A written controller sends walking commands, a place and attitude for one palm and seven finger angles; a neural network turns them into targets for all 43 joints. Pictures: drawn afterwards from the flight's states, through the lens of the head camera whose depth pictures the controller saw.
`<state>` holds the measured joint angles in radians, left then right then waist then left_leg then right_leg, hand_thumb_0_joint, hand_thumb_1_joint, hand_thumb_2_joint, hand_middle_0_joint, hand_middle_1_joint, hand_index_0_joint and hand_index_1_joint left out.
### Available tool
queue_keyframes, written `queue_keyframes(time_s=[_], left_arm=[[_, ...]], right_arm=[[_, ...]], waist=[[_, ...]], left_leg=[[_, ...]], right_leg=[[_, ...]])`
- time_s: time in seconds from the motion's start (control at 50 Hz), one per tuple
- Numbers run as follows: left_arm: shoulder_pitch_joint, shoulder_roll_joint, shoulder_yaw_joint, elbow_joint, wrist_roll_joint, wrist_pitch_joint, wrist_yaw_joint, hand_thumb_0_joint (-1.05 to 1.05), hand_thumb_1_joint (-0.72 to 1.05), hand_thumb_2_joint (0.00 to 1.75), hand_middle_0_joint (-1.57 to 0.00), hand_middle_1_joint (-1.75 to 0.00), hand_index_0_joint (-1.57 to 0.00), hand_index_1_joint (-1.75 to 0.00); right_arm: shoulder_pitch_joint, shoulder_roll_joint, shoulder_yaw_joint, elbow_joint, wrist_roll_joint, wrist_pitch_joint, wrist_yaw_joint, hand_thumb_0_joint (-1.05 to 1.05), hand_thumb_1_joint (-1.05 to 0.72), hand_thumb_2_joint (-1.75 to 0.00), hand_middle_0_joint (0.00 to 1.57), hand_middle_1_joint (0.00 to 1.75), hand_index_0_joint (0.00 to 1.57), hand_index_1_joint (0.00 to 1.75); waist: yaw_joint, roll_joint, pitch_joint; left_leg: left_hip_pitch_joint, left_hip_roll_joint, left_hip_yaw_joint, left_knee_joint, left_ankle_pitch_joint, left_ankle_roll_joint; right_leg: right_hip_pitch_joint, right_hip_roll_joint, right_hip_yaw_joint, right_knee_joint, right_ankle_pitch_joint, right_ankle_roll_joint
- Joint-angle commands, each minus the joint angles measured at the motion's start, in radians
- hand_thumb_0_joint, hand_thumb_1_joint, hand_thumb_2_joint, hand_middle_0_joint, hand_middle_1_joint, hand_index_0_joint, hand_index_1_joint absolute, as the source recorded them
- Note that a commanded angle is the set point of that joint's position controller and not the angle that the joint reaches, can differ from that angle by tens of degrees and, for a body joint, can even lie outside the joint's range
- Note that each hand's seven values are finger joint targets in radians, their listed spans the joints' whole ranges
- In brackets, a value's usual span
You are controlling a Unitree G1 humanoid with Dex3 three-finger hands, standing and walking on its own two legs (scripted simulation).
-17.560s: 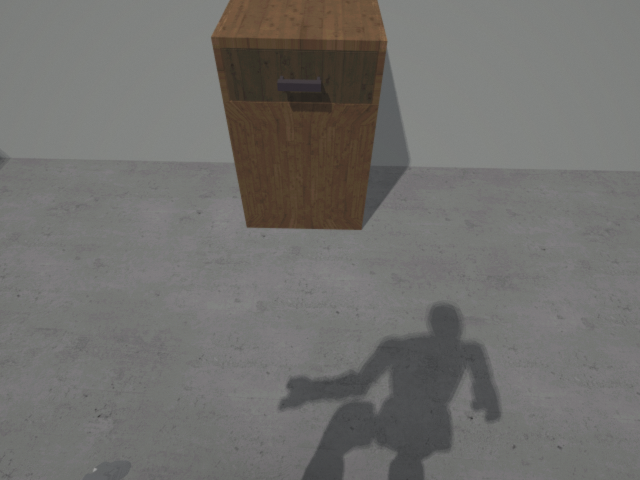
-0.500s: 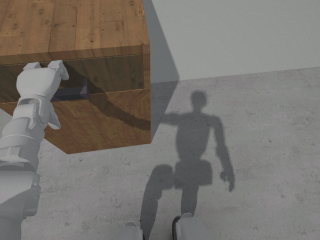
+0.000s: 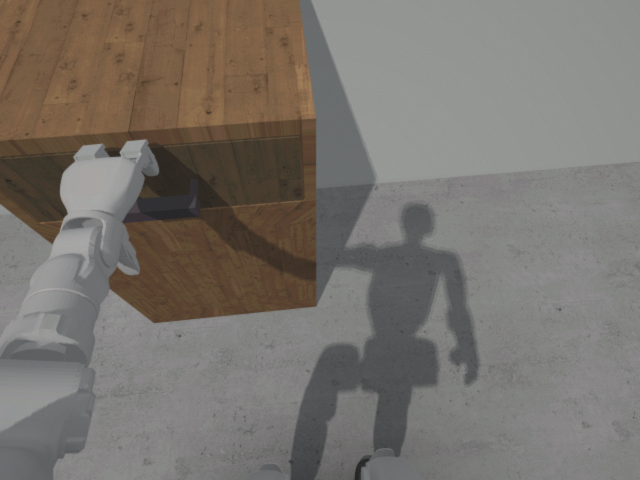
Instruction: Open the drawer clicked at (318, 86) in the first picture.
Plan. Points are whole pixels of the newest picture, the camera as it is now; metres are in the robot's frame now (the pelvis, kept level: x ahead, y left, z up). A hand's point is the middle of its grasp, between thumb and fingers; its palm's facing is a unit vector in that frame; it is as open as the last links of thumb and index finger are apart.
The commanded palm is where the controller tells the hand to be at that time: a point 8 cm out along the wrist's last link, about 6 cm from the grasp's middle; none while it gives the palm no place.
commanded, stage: re-aim the fingers above the handle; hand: left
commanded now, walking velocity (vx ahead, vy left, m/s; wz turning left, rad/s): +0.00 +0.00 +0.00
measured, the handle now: (156, 198) +0.52 +0.25 -0.05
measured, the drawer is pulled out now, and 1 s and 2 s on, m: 0.00 0.00 0.00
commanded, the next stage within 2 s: lower the fingers behind the handle in 1.78 s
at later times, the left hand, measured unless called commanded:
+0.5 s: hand (129, 208) +0.46 +0.25 +0.02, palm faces -0.07 -0.02 -1.00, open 13.8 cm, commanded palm +0.44 +0.26 +0.07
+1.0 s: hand (131, 203) +0.47 +0.26 +0.01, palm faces -0.07 -0.02 -1.00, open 13.8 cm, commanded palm +0.45 +0.25 +0.06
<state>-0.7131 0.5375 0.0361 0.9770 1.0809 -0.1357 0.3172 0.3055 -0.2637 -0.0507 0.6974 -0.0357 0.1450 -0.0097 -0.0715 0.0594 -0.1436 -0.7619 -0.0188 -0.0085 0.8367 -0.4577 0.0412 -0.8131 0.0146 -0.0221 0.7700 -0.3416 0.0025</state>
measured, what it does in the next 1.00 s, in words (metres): stands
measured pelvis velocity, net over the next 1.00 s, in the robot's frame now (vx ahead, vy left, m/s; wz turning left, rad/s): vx -0.02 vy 0.00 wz -0.01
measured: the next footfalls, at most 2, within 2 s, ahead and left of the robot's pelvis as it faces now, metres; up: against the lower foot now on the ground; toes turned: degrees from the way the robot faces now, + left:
none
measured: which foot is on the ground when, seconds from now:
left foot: down 0.00-1.00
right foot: down 0.00-1.00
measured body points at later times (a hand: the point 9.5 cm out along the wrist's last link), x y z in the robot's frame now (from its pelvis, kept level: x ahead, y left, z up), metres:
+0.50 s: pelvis -0.02 -0.01 +0.00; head +0.10 -0.01 +0.43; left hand +0.45 +0.25 +0.07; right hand -0.01 -0.29 -0.13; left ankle -0.05 +0.09 -0.70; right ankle +0.00 -0.13 -0.70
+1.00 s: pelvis -0.02 +0.00 -0.01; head +0.11 -0.01 +0.42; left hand +0.47 +0.25 +0.06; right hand -0.02 -0.28 -0.14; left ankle -0.05 +0.09 -0.70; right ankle +0.00 -0.13 -0.70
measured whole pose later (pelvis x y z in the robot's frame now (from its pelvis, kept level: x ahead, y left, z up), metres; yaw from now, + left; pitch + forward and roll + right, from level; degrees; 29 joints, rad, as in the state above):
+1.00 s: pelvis -0.02 +0.00 -0.01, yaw +0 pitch +23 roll -2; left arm -0.81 0.58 0.05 1.08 1.09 -0.14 0.33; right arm 0.35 -0.28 -0.04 0.73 -0.03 0.11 -0.02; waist -0.11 0.06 -0.14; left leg -0.84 -0.01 0.00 0.89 -0.46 0.04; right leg -0.89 0.02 -0.02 0.82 -0.33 0.00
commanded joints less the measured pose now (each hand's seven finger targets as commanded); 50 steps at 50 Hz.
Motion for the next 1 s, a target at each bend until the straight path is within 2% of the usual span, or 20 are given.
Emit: queue_keyframes(time_s=[0.0,0.04,0.08,0.12,0.18,0.24,0.28,0.34,0.38,0.44,0.48,0.52,0.58,0.66,0.72,0.76,0.82,0.86,0.92,0.98], left_arm=[[-0.399,0.256,0.069,-0.195,-0.012,-0.001,0.059,0.0,-0.5,0.3,-0.3,-1.2,-0.3,-1.2],[-0.396,0.29,0.093,-0.197,-0.01,0.003,0.063,0.0,-0.5,0.3,-0.3,-1.2,-0.3,-1.2],[-0.374,0.297,0.097,-0.162,-0.011,0.015,0.061,0.0,-0.5,0.3,-0.3,-1.2,-0.3,-1.2],[-0.384,0.31,0.101,-0.155,-0.012,0.019,0.056,0.0,-0.5,0.3,-0.3,-1.2,-0.3,-1.2],[-0.404,0.326,0.098,-0.161,-0.003,0.013,0.051,0.0,-0.5,0.3,-0.3,-1.2,-0.3,-1.2],[-0.422,0.292,0.071,-0.164,-0.006,-0.004,0.045,0.0,-0.5,0.3,-0.3,-1.2,-0.3,-1.2],[-0.407,0.279,0.06,-0.117,-0.011,-0.002,0.043,0.0,-0.5,0.3,-0.3,-1.2,-0.3,-1.2],[-0.458,0.305,0.06,-0.091,-0.005,-0.004,0.048,0.0,-0.5,0.3,-0.3,-1.2,-0.3,-1.2],[-0.509,0.322,0.064,-0.108,0.004,-0.009,0.056,0.0,-0.5,0.3,-0.3,-1.2,-0.3,-1.2],[-0.483,0.351,0.095,-0.111,0.0,-0.015,0.058,0.0,-0.5,0.3,-0.3,-1.2,-0.3,-1.2],[-0.467,0.331,0.085,-0.087,-0.003,-0.005,0.06,0.0,-0.5,0.3,-0.3,-1.2,-0.3,-1.2],[-0.456,0.366,0.109,-0.061,-0.011,0.008,0.057,0.0,-0.5,0.3,-0.3,-1.2,-0.3,-1.2],[-0.472,0.385,0.101,-0.054,0.001,0.018,0.049,0.0,-0.5,0.3,-0.3,-1.2,-0.3,-1.2],[-0.497,0.324,0.056,-0.068,-0.004,0.001,0.034,0.0,-0.5,0.3,-0.3,-1.2,-0.3,-1.2],[-0.52,0.36,0.086,-0.09,-0.009,-0.017,0.032,0.0,-0.5,0.3,-0.3,-1.2,-0.3,-1.2],[-0.531,0.319,0.055,-0.069,-0.003,-0.017,0.039,0.0,-0.5,0.3,-0.3,-1.2,-0.3,-1.2],[-0.524,0.384,0.108,-0.079,-0.005,-0.013,0.046,0.0,-0.5,0.3,-0.3,-1.2,-0.3,-1.2],[-0.505,0.358,0.089,-0.075,0.002,-0.004,0.05,0.0,-0.5,0.3,-0.3,-1.2,-0.3,-1.2],[-0.499,0.325,0.074,-0.067,-0.001,0.01,0.05,0.0,-0.5,0.3,-0.3,-1.2,-0.3,-1.2],[-0.476,0.34,0.082,-0.062,-0.005,0.024,0.048,0.0,-0.5,0.3,-0.3,-1.2,-0.3,-1.2]], right_arm=[[0.163,-0.166,-0.061,-0.032,-0.005,-0.009,-0.008,0.0,-0.9,-0.9,0.2,0.3,0.2,0.3],[0.162,-0.167,-0.059,-0.031,-0.006,-0.009,-0.01,0.0,-0.9,-0.9,0.2,0.3,0.2,0.3],[0.156,-0.17,-0.055,-0.027,-0.003,-0.007,-0.009,0.0,-0.9,-0.9,0.2,0.3,0.2,0.3],[0.147,-0.172,-0.052,-0.034,-0.001,-0.006,-0.012,0.0,-0.9,-0.9,0.2,0.3,0.2,0.3],[0.148,-0.175,-0.053,-0.034,0.002,-0.012,-0.017,0.0,-0.9,-0.9,0.2,0.3,0.2,0.3],[0.155,-0.17,-0.058,-0.032,0.003,-0.02,-0.022,0.0,-0.9,-0.9,0.2,0.3,0.2,0.3],[0.158,-0.173,-0.057,-0.026,0.006,-0.022,-0.023,0.0,-0.9,-0.9,0.2,0.3,0.2,0.3],[0.162,-0.179,-0.051,-0.021,0.009,-0.03,-0.027,0.0,-0.9,-0.9,0.2,0.3,0.2,0.3],[0.17,-0.179,-0.05,-0.02,0.006,-0.038,-0.028,0.0,-0.9,-0.9,0.2,0.3,0.2,0.3],[0.177,-0.18,-0.051,-0.019,-0.001,-0.039,-0.025,0.0,-0.9,-0.9,0.2,0.3,0.2,0.3],[0.176,-0.181,-0.051,-0.015,-0.001,-0.041,-0.023,0.0,-0.9,-0.9,0.2,0.3,0.2,0.3],[0.172,-0.189,-0.044,-0.018,0.001,-0.037,-0.021,0.0,-0.9,-0.9,0.2,0.3,0.2,0.3],[0.177,-0.191,-0.041,-0.019,0.006,-0.038,-0.025,0.0,-0.9,-0.9,0.2,0.3,0.2,0.3],[0.191,-0.184,-0.048,-0.018,0.007,-0.045,-0.028,0.0,-0.9,-0.9,0.2,0.3,0.2,0.3],[0.197,-0.188,-0.048,-0.014,0.003,-0.047,-0.032,0.0,-0.9,-0.9,0.2,0.3,0.2,0.3],[0.205,-0.183,-0.05,-0.005,0.002,-0.051,-0.031,0.0,-0.9,-0.9,0.2,0.3,0.2,0.3],[0.201,-0.191,-0.045,-0.006,-0.003,-0.045,-0.027,0.0,-0.9,-0.9,0.2,0.3,0.2,0.3],[0.203,-0.187,-0.047,-0.006,-0.003,-0.044,-0.022,0.0,-0.9,-0.9,0.2,0.3,0.2,0.3],[0.203,-0.187,-0.05,-0.004,-0.001,-0.04,-0.019,0.0,-0.9,-0.9,0.2,0.3,0.2,0.3],[0.204,-0.189,-0.048,-0.005,0.001,-0.035,-0.018,0.0,-0.9,-0.9,0.2,0.3,0.2,0.3]], waist=[[-0.021,0.053,-0.458],[-0.012,0.051,-0.482],[-0.009,0.016,-0.434],[-0.011,0.005,-0.443],[-0.012,0.033,-0.442],[-0.029,0.04,-0.441],[-0.036,0.001,-0.403],[-0.044,0.013,-0.374],[-0.046,0.039,-0.404],[-0.031,0.064,-0.477],[-0.033,0.048,-0.448],[-0.028,0.008,-0.438],[-0.032,0.011,-0.431],[-0.051,0.036,-0.434],[-0.049,0.034,-0.471],[-0.063,0.053,-0.435],[-0.042,0.041,-0.472],[-0.038,0.073,-0.475],[-0.05,0.05,-0.464],[-0.039,0.031,-0.464]], left_leg=[[0.291,0.016,-0.022,-0.044,0.667,-0.02],[0.278,0.011,-0.016,-0.044,0.669,-0.015],[0.23,0.007,-0.01,-0.057,0.61,-0.011],[0.204,-0.001,-0.004,-0.063,0.555,-0.005],[0.208,-0.002,-0.002,-0.067,0.527,-0.004],[0.231,0.001,-0.004,-0.063,0.528,-0.006],[0.203,-0.001,-0.003,-0.067,0.465,-0.002],[0.163,-0.007,-0.005,-0.072,0.389,0.0],[0.174,-0.008,-0.007,-0.065,0.396,-0.001],[0.206,-0.007,-0.01,-0.045,0.473,-0.007],[0.186,-0.005,-0.007,-0.043,0.465,-0.007],[0.144,-0.008,-0.001,-0.047,0.436,-0.001],[0.126,-0.009,0.002,-0.05,0.408,0.002],[0.17,-0.004,-0.007,-0.046,0.42,-0.001],[0.181,-0.004,-0.012,-0.037,0.443,-0.002],[0.187,0.0,-0.017,-0.033,0.444,-0.005],[0.171,-0.003,-0.014,-0.028,0.47,-0.005],[0.192,0.0,-0.015,-0.026,0.506,-0.011],[0.214,0.007,-0.022,-0.023,0.546,-0.015],[0.199,0.003,-0.016,-0.033,0.525,-0.01]], right_leg=[[0.257,0.034,-0.012,-0.024,0.397,-0.037],[0.289,0.03,-0.004,-0.019,0.427,-0.037],[0.303,0.029,-0.005,-0.026,0.412,-0.037],[0.324,0.028,0.002,-0.027,0.406,-0.039],[0.314,0.028,0.004,-0.03,0.387,-0.038],[0.288,0.028,0.004,-0.036,0.371,-0.036],[0.273,0.031,0.001,-0.045,0.33,-0.035],[0.247,0.029,0.004,-0.047,0.275,-0.036],[0.239,0.029,0.003,-0.036,0.274,-0.038],[0.252,0.03,0.003,-0.014,0.323,-0.039],[0.242,0.031,0.001,-0.017,0.321,-0.036],[0.271,0.031,0.005,-0.019,0.321,-0.035],[0.276,0.029,0.009,-0.021,0.317,-0.032],[0.232,0.032,0.003,-0.027,0.291,-0.033],[0.234,0.033,0.005,-0.017,0.305,-0.034],[0.19,0.033,-0.002,-0.017,0.287,-0.035],[0.229,0.034,0.0,-0.004,0.318,-0.036],[0.212,0.035,-0.006,0.002,0.33,-0.037],[0.197,0.038,-0.012,-0.004,0.336,-0.036],[0.231,0.036,-0.008,-0.012,0.343,-0.033]])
